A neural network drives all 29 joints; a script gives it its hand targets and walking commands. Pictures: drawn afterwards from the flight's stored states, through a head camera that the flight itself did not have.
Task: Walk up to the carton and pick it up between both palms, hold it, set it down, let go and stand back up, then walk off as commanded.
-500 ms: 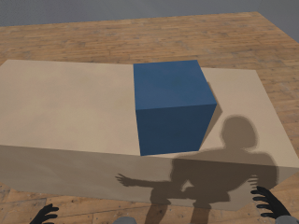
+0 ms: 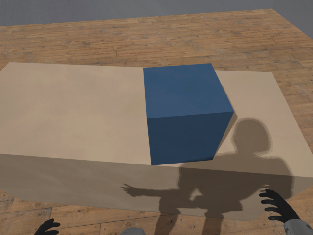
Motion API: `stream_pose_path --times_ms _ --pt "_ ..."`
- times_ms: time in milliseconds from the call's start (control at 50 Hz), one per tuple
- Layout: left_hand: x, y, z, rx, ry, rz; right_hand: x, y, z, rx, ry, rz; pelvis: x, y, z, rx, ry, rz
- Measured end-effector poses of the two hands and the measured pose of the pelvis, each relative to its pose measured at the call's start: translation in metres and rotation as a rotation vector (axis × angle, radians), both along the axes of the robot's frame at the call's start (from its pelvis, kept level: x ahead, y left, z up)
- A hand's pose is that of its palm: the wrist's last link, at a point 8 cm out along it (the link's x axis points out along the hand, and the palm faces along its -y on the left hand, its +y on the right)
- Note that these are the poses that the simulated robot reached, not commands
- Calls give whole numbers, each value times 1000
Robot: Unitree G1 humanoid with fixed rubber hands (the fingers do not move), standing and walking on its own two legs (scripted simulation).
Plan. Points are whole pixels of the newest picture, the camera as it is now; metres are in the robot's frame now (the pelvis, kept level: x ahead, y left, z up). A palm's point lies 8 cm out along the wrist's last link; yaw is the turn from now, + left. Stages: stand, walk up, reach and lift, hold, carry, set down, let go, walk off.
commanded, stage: walk up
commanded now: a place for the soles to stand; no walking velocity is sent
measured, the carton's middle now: (179, 116) +0.44 -0.05 +0.01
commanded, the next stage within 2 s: reach and lift in 0.64 s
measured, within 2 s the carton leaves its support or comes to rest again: neither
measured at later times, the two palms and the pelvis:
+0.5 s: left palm out of the picture +0.09 +0.32 -0.06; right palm (289, 221) +0.15 -0.31 -0.06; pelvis +0.00 +0.00 +0.00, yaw +0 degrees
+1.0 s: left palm (55, 215) +0.17 +0.28 -0.04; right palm (291, 221) +0.15 -0.31 -0.05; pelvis +0.00 -0.01 +0.00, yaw -1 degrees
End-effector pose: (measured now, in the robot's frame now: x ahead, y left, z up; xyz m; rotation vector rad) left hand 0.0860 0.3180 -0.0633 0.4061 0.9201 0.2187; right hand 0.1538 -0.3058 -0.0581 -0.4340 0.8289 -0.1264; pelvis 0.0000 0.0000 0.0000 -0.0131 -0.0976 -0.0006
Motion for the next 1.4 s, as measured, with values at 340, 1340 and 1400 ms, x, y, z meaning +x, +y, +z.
stream_pose_path --times_ms 340,1340,1400 --pt "0 0 1 4 2 1 -3 -1 -4 4 15 -6 0 0 0 0 0 0" --pt "95 -69 34 -107 -280 -8 7 19 25 179 -268 -3 2 -8 10 -4 -59 -11" --pt "99 -80 36 -121 -317 -23 9 20 27 199 -287 1 3 -8 10 -3 -59 -11"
